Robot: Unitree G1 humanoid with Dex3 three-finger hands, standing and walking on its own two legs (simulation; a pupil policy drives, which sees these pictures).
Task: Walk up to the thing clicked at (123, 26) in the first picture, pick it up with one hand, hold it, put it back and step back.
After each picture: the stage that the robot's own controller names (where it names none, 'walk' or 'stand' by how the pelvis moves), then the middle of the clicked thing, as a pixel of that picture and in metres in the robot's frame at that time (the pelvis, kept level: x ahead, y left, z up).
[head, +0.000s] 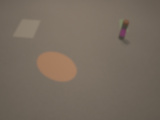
stand; (123, 30) +1.52 -0.51 -0.66
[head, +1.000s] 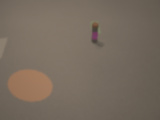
walk; (94, 33) +1.46 -0.09 -0.63
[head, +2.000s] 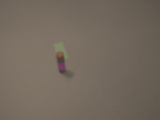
walk; (61, 63) +0.97 +0.22 -0.64
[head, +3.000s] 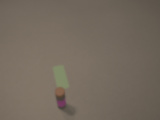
walk; (60, 99) +0.57 +0.17 -0.63
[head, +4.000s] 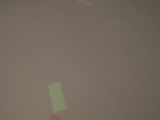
stand; out of the picture +0.38 +0.17 -0.64
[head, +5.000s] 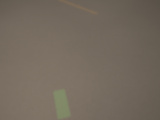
stand; out of the picture +0.37 +0.14 -0.65
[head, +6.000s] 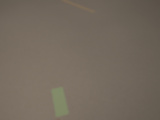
stand; out of the picture +0.38 +0.15 -0.66
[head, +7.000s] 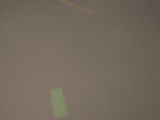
stand; out of the picture +0.37 +0.16 -0.66
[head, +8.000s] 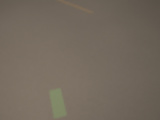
stand; out of the picture +0.37 +0.16 -0.66
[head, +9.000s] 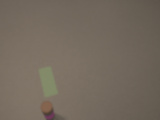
go down; (48, 111) +0.39 +0.18 -0.61
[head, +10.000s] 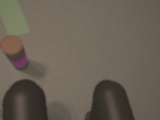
go down; (17, 55) +0.44 +0.24 -0.25
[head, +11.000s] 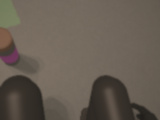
close in; (6, 50) +0.43 +0.26 -0.22
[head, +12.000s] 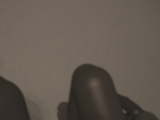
close in; out of the picture +0.40 +0.29 -0.15
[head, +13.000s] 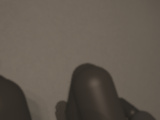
lift; out of the picture +0.40 +0.30 -0.15
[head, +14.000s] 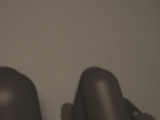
lift; out of the picture +0.34 +0.27 -0.15
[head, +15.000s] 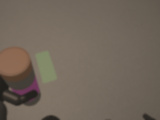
lift; (23, 82) +0.32 +0.18 +0.04
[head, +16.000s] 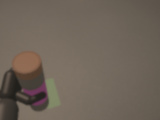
hold; (34, 86) +0.32 +0.15 +0.04
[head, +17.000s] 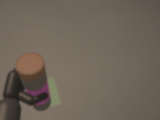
hold; (37, 86) +0.32 +0.15 +0.03
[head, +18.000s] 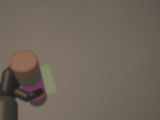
crouch; (32, 83) +0.34 +0.16 +0.00
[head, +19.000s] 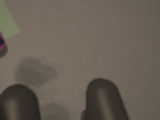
lower; out of the picture +0.47 +0.24 -0.05
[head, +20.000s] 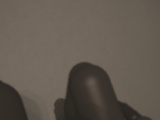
lower; out of the picture +0.43 +0.32 -0.15
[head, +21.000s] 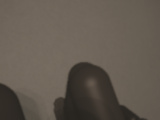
lower; out of the picture +0.42 +0.32 -0.16
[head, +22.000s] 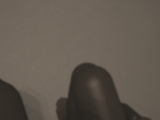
lower; out of the picture +0.41 +0.31 -0.16
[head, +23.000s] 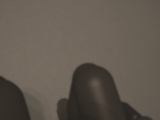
lower; out of the picture +0.40 +0.31 -0.16
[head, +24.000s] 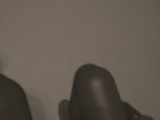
open; out of the picture +0.39 +0.29 -0.16
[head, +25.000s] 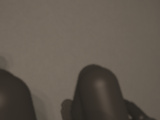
stand; out of the picture +0.39 +0.28 -0.16
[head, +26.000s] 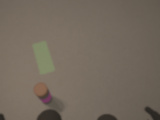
walk; (44, 94) +0.40 +0.20 -0.47
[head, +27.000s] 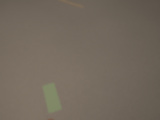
stand; out of the picture +0.38 +0.18 -0.59
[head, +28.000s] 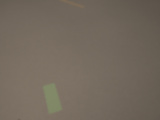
stand; out of the picture +0.37 +0.18 -0.60
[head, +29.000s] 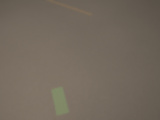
stand; out of the picture +0.39 +0.16 -0.65
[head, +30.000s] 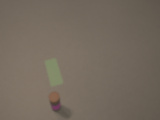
walk; (55, 102) +0.45 +0.14 -0.63
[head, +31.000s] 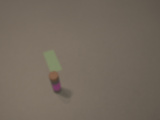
walk; (55, 83) +0.65 +0.22 -0.62
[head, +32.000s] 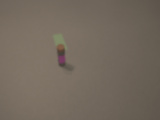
stand; (61, 56) +1.00 +0.18 -0.63
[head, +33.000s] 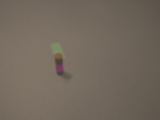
stand; (59, 64) +0.98 +0.19 -0.64
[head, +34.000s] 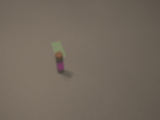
stand; (59, 63) +1.00 +0.20 -0.66
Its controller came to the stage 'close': yes
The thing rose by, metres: 0.67
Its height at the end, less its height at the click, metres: +0.00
